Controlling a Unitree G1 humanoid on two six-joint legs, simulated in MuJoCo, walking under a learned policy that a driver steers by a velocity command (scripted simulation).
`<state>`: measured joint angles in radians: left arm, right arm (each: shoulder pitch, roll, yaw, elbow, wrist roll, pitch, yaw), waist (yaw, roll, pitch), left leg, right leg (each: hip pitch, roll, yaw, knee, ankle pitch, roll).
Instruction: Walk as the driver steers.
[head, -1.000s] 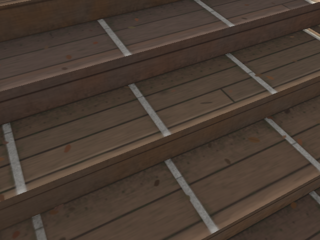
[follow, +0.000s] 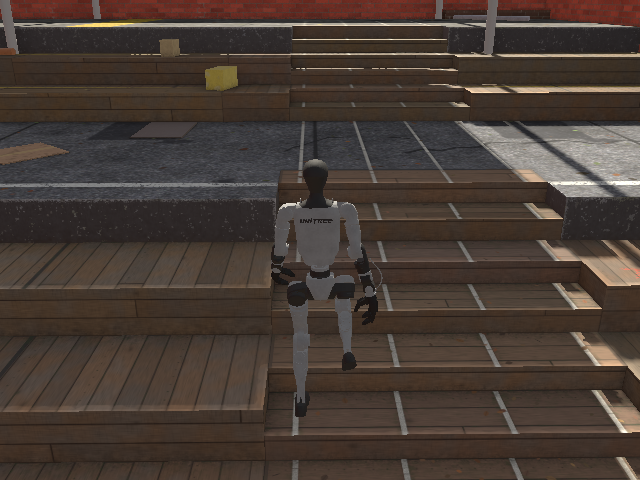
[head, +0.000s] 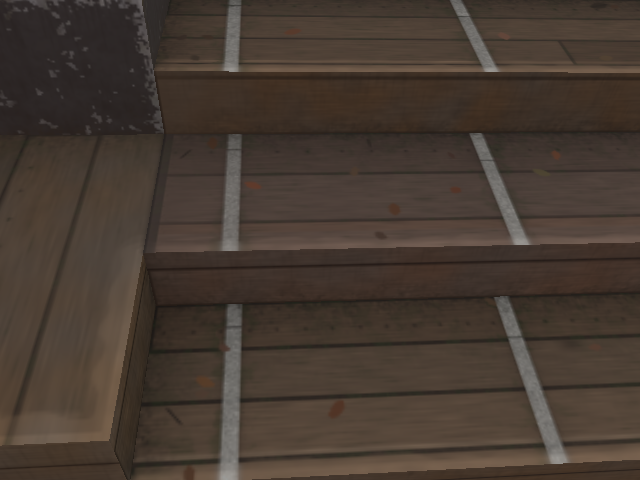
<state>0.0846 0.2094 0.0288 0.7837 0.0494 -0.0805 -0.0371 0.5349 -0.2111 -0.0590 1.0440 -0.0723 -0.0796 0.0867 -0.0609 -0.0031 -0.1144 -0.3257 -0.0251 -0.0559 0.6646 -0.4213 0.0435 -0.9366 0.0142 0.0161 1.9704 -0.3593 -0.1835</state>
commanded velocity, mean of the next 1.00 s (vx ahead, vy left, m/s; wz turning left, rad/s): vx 0.49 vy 0.00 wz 0.09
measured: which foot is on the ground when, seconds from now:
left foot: down 0.00-0.26, up 0.28-0.76, down 0.78-1.00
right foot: up 0.00-0.20, down 0.22-0.78, up 0.80-1.00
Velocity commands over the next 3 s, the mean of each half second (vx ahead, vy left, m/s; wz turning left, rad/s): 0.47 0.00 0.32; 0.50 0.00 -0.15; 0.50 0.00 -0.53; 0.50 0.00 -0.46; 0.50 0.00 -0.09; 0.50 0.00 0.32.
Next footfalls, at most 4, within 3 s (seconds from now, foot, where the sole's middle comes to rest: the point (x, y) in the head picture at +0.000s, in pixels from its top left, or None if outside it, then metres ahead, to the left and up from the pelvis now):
0.22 right None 0.23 -0.07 -0.61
0.78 left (174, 420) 0.54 0.22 -0.46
1.44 right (317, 213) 0.88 -0.03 -0.31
1.94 left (275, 42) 1.25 0.05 -0.16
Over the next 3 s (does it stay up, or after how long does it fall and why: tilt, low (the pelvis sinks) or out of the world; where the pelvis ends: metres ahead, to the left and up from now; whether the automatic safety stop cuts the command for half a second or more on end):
stays up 1.51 -0.27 0.65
